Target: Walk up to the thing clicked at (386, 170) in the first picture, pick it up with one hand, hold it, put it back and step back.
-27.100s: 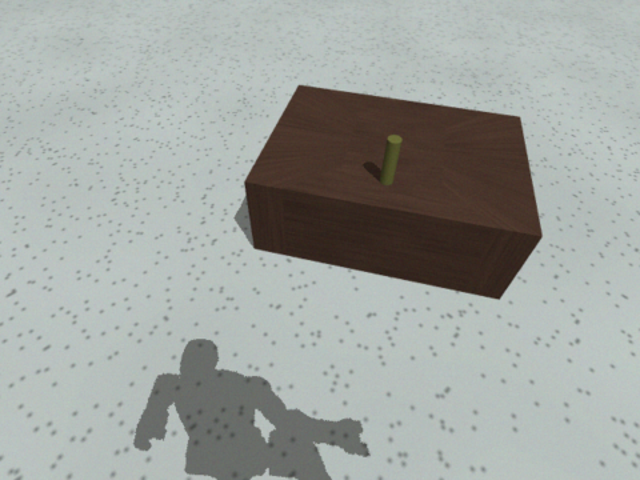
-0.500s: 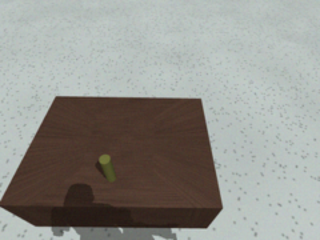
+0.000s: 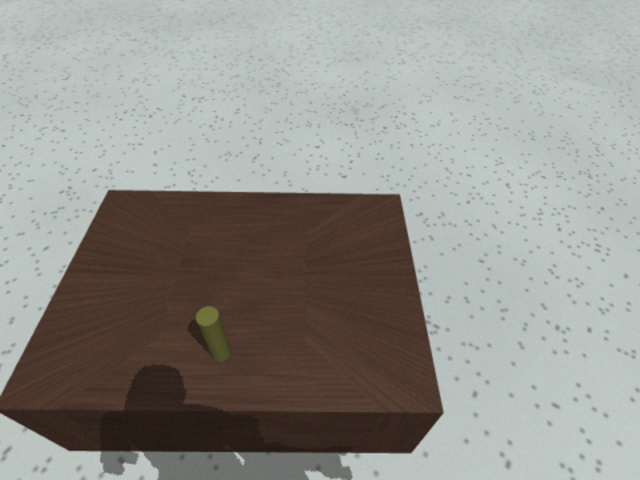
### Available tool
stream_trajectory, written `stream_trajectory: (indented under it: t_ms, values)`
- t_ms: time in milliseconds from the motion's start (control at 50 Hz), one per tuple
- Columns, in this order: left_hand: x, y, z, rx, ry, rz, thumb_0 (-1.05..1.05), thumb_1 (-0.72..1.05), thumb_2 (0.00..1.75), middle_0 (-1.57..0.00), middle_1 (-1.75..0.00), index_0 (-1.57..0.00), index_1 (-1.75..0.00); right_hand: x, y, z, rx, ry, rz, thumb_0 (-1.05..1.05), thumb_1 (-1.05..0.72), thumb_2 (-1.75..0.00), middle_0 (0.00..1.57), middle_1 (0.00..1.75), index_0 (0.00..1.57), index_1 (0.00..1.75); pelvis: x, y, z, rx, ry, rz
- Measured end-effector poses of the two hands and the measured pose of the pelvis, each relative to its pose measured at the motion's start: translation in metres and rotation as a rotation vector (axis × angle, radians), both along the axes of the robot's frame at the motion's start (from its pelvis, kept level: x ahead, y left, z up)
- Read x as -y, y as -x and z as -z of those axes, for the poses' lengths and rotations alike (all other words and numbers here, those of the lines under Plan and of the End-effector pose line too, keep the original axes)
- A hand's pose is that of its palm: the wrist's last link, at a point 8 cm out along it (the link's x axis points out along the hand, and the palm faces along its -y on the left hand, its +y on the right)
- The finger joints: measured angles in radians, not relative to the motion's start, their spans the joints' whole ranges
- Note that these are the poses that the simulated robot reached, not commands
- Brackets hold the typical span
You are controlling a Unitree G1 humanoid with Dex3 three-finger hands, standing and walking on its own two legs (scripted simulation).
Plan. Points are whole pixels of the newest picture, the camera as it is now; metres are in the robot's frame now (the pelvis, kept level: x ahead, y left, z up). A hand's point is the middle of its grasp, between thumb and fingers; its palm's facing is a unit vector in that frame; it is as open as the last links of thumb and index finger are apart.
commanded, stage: stand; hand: left
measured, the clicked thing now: (214, 335) +0.47 +0.24 -0.34
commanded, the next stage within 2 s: step back in 0.82 s
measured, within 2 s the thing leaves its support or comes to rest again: neither
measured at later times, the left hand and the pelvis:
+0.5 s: hand out of the picture +0.08 +0.25 -0.16, palm faces -0.03 -0.94 -0.34, open 7.4 cm; pelvis +0.00 +0.00 +0.00, yaw +0 degrees
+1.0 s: hand out of the picture +0.07 +0.27 -0.16, palm faces -0.02 -0.92 -0.39, open 7.4 cm; pelvis -0.02 -0.01 -0.01, yaw +0 degrees
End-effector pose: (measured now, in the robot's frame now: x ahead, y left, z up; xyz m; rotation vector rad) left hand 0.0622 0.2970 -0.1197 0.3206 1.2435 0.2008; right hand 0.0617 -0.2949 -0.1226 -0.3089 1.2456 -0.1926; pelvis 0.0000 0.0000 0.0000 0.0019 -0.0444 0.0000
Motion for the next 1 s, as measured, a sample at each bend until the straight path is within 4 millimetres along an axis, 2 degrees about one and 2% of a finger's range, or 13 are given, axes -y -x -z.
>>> stream_trajectory:
  t_ms: [540,820,1000]
  values:
    - [0.000,-0.011,-0.001,0.017,0.000,0.011,0.00,0.90,0.90,-0.20,-0.30,-0.20,-0.30,-0.001,-0.007,-0.001,0.018,0.001,0.000,0.01,-0.91,-0.90,0.20,0.29,0.20,0.30,-0.001,-0.003,0.000,-0.002,-0.001,0.006]
    - [0.000,-0.009,0.000,0.011,0.002,0.013,0.00,0.91,0.90,-0.20,-0.30,-0.20,-0.30,0.000,-0.005,-0.002,0.014,0.002,0.006,0.01,-0.91,-0.90,0.20,0.29,0.20,0.30,-0.001,-0.003,0.000,-0.002,0.000,0.008]
    - [-0.012,-0.003,0.006,0.020,-0.046,0.001,0.00,0.90,0.90,-0.20,-0.30,-0.20,-0.30,0.018,0.002,0.004,0.008,0.024,0.022,0.01,-0.90,-0.89,0.20,0.30,0.21,0.30,0.005,0.024,0.012,-0.016,-0.008,0.007]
